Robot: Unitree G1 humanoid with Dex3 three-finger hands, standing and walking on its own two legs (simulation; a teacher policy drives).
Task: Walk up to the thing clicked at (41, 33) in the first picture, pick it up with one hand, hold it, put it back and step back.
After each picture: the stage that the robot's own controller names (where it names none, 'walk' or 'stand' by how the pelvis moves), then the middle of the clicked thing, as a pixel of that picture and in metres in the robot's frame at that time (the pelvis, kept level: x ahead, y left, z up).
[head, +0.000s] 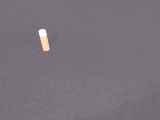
stand; (44, 40) +1.24 +0.39 -0.65
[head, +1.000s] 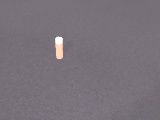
walk; (59, 48) +1.16 +0.17 -0.63
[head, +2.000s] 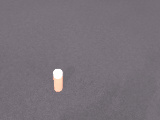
walk; (58, 80) +0.72 +0.15 -0.64
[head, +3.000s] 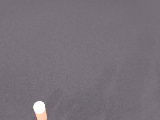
walk; (40, 112) +0.42 +0.23 -0.64
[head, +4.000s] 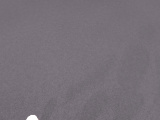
stand; out of the picture +0.37 +0.32 -0.65
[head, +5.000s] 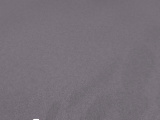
stand; out of the picture +0.36 +0.31 -0.66
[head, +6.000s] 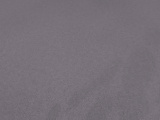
stand; out of the picture +0.35 +0.30 -0.66
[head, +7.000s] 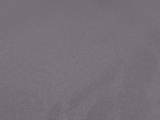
stand; out of the picture +0.35 +0.30 -0.66
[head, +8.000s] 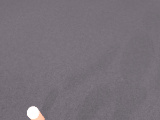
go down; (36, 116) +0.37 +0.30 -0.64
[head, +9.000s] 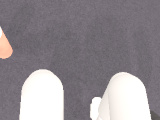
go down; out of the picture +0.44 +0.33 -0.23
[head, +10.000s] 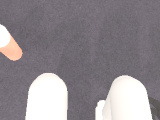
approach; (7, 45) +0.43 +0.33 -0.25
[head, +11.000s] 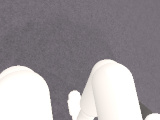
close in; out of the picture +0.42 +0.36 -0.16
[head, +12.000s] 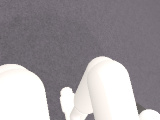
rest palm; out of the picture +0.41 +0.37 -0.16
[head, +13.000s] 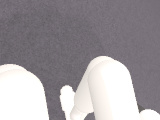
lift; out of the picture +0.40 +0.37 -0.16
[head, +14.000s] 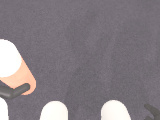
lift; (15, 73) +0.33 +0.21 +0.02
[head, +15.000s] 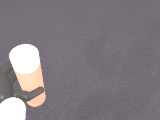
lift; (31, 80) +0.32 +0.18 +0.03
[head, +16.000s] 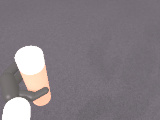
hold; (36, 80) +0.33 +0.16 +0.04
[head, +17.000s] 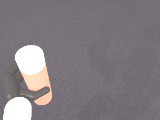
hold; (37, 80) +0.33 +0.16 +0.04
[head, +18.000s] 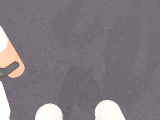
crouch; (4, 55) +0.41 +0.24 -0.03
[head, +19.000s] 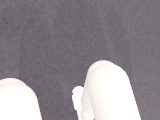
lower; out of the picture +0.48 +0.33 -0.09
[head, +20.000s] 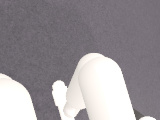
lower; out of the picture +0.44 +0.34 -0.17
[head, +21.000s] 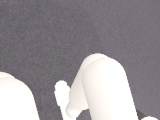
lower; out of the picture +0.43 +0.35 -0.16
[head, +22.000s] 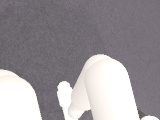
lower; out of the picture +0.41 +0.35 -0.17
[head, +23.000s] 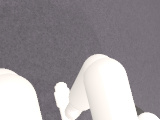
lower; out of the picture +0.42 +0.36 -0.16
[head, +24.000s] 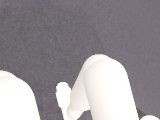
open; out of the picture +0.42 +0.36 -0.17
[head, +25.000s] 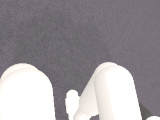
stand; out of the picture +0.42 +0.34 -0.18
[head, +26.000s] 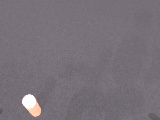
stand; (32, 106) +0.39 +0.28 -0.54
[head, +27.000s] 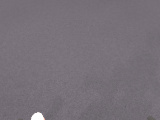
stand; out of the picture +0.39 +0.27 -0.60
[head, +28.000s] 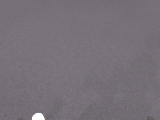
stand; out of the picture +0.39 +0.27 -0.60
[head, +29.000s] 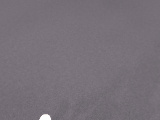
stand; out of the picture +0.40 +0.26 -0.65
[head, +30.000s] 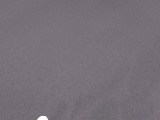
stand; out of the picture +0.39 +0.28 -0.66
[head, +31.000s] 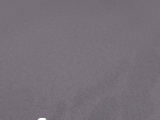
stand; out of the picture +0.37 +0.27 -0.66
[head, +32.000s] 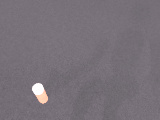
walk; (40, 94) +0.47 +0.27 -0.64
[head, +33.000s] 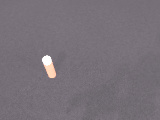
walk; (49, 67) +0.77 +0.34 -0.63
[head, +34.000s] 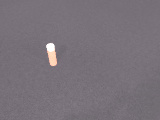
stand; (52, 55) +1.02 +0.29 -0.64
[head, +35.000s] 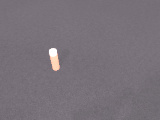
stand; (54, 59) +0.98 +0.27 -0.66
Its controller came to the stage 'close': yes
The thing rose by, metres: 0.69
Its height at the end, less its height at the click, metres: +0.00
